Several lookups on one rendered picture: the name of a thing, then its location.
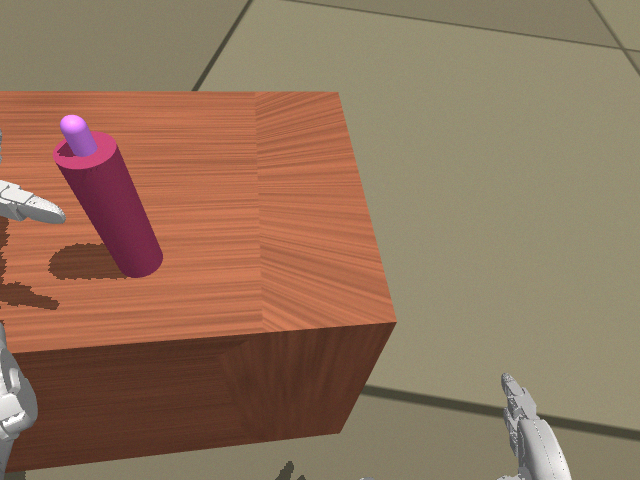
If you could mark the bottle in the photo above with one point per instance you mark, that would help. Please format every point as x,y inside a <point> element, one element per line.
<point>94,168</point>

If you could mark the left robot hand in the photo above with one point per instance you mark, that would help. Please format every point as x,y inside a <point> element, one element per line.
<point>18,204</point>

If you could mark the right robot hand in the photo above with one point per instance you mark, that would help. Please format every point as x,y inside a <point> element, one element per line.
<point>531,438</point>

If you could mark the left robot arm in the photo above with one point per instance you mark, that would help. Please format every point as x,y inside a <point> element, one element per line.
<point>18,404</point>

